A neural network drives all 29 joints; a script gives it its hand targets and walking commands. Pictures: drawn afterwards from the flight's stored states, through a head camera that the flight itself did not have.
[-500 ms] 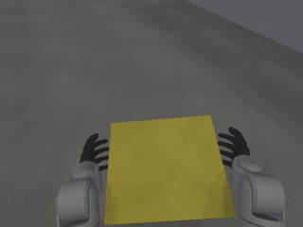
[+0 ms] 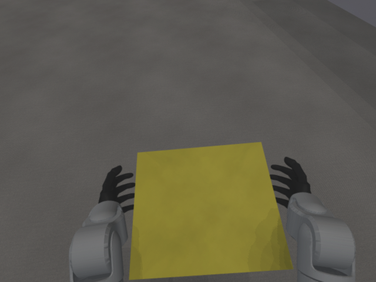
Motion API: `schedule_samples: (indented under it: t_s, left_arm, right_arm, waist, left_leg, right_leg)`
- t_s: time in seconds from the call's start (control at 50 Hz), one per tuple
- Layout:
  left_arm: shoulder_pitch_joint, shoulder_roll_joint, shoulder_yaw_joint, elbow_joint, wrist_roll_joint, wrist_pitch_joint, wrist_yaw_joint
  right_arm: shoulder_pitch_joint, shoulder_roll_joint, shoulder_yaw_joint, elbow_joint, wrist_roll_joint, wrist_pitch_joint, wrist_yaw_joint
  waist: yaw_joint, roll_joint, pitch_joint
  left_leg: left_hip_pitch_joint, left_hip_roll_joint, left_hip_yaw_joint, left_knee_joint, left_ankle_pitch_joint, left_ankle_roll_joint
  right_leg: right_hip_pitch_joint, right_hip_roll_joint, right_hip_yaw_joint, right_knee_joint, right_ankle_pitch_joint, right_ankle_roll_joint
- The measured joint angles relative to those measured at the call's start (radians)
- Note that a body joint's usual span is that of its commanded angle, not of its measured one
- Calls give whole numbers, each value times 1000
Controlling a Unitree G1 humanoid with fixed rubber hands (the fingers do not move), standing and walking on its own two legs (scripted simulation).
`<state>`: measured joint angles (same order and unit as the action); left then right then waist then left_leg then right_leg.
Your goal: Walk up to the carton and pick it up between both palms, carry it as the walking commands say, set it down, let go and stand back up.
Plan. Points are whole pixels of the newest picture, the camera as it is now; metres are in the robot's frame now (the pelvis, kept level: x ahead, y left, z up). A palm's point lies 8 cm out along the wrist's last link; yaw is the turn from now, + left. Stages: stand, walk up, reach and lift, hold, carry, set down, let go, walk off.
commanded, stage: carry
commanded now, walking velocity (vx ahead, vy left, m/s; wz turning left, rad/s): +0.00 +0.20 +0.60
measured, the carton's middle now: (204, 211) +0.28 -0.01 +0.00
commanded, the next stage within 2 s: none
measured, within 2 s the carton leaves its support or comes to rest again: neither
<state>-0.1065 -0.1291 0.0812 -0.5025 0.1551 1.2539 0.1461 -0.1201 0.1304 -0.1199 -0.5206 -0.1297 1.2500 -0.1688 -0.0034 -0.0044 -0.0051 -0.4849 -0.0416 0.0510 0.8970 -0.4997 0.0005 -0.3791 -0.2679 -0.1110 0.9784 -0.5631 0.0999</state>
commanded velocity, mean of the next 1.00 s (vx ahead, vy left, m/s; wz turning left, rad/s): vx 0.00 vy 0.16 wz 0.48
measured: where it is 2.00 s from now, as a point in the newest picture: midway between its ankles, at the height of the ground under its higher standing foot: (64, 151)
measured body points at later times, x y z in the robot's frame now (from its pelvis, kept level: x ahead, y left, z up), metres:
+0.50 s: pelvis +0.13 +0.19 -0.01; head +0.16 +0.19 +0.43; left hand +0.35 +0.42 +0.06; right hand +0.43 +0.09 +0.07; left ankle +0.09 +0.28 -0.69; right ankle +0.03 -0.01 -0.65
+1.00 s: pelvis +0.33 +0.38 -0.03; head +0.37 +0.39 +0.42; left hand +0.49 +0.65 +0.05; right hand +0.65 +0.35 +0.05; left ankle +0.23 +0.43 -0.69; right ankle +0.22 +0.20 -0.59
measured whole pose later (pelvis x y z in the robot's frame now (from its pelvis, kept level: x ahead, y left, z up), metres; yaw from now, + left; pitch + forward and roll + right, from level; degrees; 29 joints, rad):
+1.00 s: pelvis +0.33 +0.38 -0.03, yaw +27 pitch +5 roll +1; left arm -0.06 -0.13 0.10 -0.52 0.15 1.23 0.14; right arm -0.11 0.13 -0.08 -0.53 -0.13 1.25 -0.18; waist 0.00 0.02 -0.03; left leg -0.50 -0.06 0.06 1.09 -0.68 0.07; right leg -0.43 -0.14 -0.08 1.49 -0.72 0.06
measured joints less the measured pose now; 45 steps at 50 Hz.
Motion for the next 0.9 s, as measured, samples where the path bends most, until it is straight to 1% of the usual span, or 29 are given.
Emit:
schedule_samples:
  t_s: [0.04,0.06,0.14,0.2,0.24,0.26,0.28,0.3,0.32,0.34,0.36,0.38,0.4,0.44,0.46,0.48,0.5,0.52,0.56,0.62,0.66,0.7,0.72,0.76,0.8,0.82,0.86,0.88,0.9]
  left_arm:
    - [8,0,14,-1,0,0,0]
    - [10,0,18,-3,0,0,0]
    - [5,0,17,-6,-1,-1,-6]
    - [4,0,13,-7,-1,-3,-6]
    - [4,1,13,-7,-1,-3,-6]
    - [2,0,12,-7,-1,-3,-6]
    - [2,0,6,-6,-1,-5,-5]
    - [2,0,-2,-6,-1,-5,-4]
    - [3,0,-5,-6,-1,-5,-4]
    - [6,0,-5,-6,-1,-5,-3]
    - [8,-1,-4,-6,-1,-6,-2]
    - [9,-1,-4,-7,-1,-7,-2]
    - [9,-1,-4,-8,-1,-7,-2]
    - [7,-2,-5,-9,-1,-7,-2]
    - [3,-2,-7,-10,-1,-7,-2]
    - [0,0,-4,-10,0,-10,-2]
    - [4,1,7,-10,0,-12,-2]
    - [11,1,16,-10,0,-12,-2]
    - [19,1,28,-12,-1,-12,-4]
    - [17,1,28,-13,-2,-14,-15]
    - [16,1,26,-14,-2,-16,-18]
    - [16,1,26,-14,-2,-16,-18]
    - [16,1,23,-14,-2,-17,-19]
    - [16,0,0,-10,-2,-18,-17]
    - [19,0,-9,-7,-2,-18,-13]
    - [23,0,-9,-7,-2,-20,-12]
    - [24,0,-8,-9,-2,-21,-7]
    - [26,0,-5,-13,-2,-21,-4]
    - [27,-1,-5,-15,-2,-21,-4]
  right_arm:
    - [1,0,19,0,0,8,-6]
    - [0,0,25,0,0,9,-10]
    - [0,0,23,0,0,1,-13]
    - [0,1,17,0,0,-4,-9]
    - [0,1,17,0,0,-4,-8]
    - [1,1,15,0,0,-5,-8]
    - [1,0,7,1,0,-8,-4]
    - [5,0,-3,1,0,-9,3]
    - [8,0,-6,1,0,-9,7]
    - [8,0,-5,0,0,-7,9]
    - [8,-1,-3,-1,0,-7,9]
    - [7,-1,-2,-1,0,-6,8]
    - [7,-1,-2,-1,0,-8,8]
    - [6,-2,-2,-4,0,-8,6]
    - [6,-2,-3,-11,0,-8,3]
    - [5,0,1,-13,0,-9,0]
    - [5,0,15,-13,0,-7,-5]
    - [4,0,29,-13,0,0,-12]
    - [4,0,46,-13,0,8,-23]
    - [4,0,44,-13,0,1,-28]
    - [4,1,40,-13,0,-3,-26]
    - [4,1,39,-13,0,-4,-24]
    - [5,0,36,-13,0,-6,-23]
    - [12,-1,9,-12,0,-12,-8]
    - [15,-1,-2,-12,0,-11,2]
    - [15,-1,0,-13,0,-10,3]
    - [13,-1,4,-13,0,-10,2]
    - [12,-2,10,-14,0,-11,0]
    - [12,-2,12,-15,0,-11,-1]
  waist:
    - [0,16,11]
    - [0,24,11]
    - [1,27,10]
    - [1,26,7]
    - [2,25,-2]
    - [2,26,-7]
    - [3,44,-1]
    - [3,51,1]
    - [3,46,1]
    - [2,35,0]
    - [1,20,0]
    - [1,8,0]
    - [0,0,-1]
    - [-1,-6,-10]
    - [-1,-7,-11]
    - [0,-9,-7]
    - [0,-7,-2]
    - [0,2,-1]
    - [0,15,-2]
    - [1,17,-2]
    - [2,17,-3]
    - [2,16,-17]
    - [2,22,-25]
    - [3,34,-23]
    - [3,19,-23]
    - [3,11,-23]
    - [1,3,-22]
    - [1,-1,-21]
    - [0,-3,-26]
  left_leg:
    - [1,-19,0,23,-5,64]
    - [0,-22,-1,22,-5,82]
    - [9,-48,0,15,-16,99]
    - [29,-98,1,15,-35,107]
    - [39,-142,2,15,-41,107]
    - [38,-165,3,29,-41,92]
    - [23,-169,2,102,-37,37]
    - [-11,-169,2,251,-52,-12]
    - [-46,-163,1,408,-93,-25]
    - [-71,-148,0,524,-123,-26]
    - [-87,-126,-2,572,-134,-26]
    - [-95,-93,-3,563,-136,-26]
    - [-99,-54,-4,510,-136,-26]
    - [-84,14,-5,250,-122,-26]
    - [-57,27,-5,83,-49,-26]
    - [-47,13,3,58,-16,-11]
    - [-46,-1,8,87,-37,12]
    - [-43,-7,9,107,-57,35]
    - [-23,-13,8,107,-80,64]
    - [13,-30,9,98,-114,87]
    - [44,-54,10,98,-143,100]
    - [64,-83,11,101,-171,110]
    - [60,-92,9,129,-174,106]
    - [10,-94,8,326,-155,55]
    - [-47,-92,6,541,-156,36]
    - [-66,-83,6,583,-156,36]
    - [-104,-43,4,545,-162,36]
    - [-109,-23,3,449,-163,36]
    - [-105,-9,2,298,-139,36]
  right_leg:
    - [-49,44,34,167,-75,0]
    - [-77,76,34,224,-81,0]
    - [-144,193,36,273,-82,0]
    - [-153,228,37,219,-68,0]
    - [-131,236,39,85,-35,0]
    - [-101,235,39,-13,-6,-18]
    - [-72,228,27,-34,-9,-63]
    - [-52,213,12,-23,-28,-82]
    - [-30,192,-2,-15,-48,-86]
    - [-7,170,-12,-15,-62,-87]
    - [12,144,-16,-17,-71,-84]
    - [29,119,-17,-23,-78,-72]
    - [43,96,-18,-30,-81,-55]
    - [49,50,-19,-23,-81,-24]
    - [41,24,-18,18,-76,-22]
    - [23,4,1,90,-70,-22]
    - [-2,15,28,181,-85,-22]
    - [-30,47,47,268,-116,-22]
    - [-80,123,52,367,-128,-22]
    - [-145,211,54,375,-128,-22]
    - [-167,230,56,305,-120,-22]
    - [-165,231,57,142,-74,-22]
    - [-148,229,53,86,-60,-41]
    - [-96,205,20,92,-116,-85]
    - [-28,160,-15,90,-167,-91]
    - [9,137,-30,79,-186,-86]
    - [73,101,-56,51,-208,-59]
    - [94,85,-59,50,-212,-48]
    - [102,68,-61,63,-209,-41]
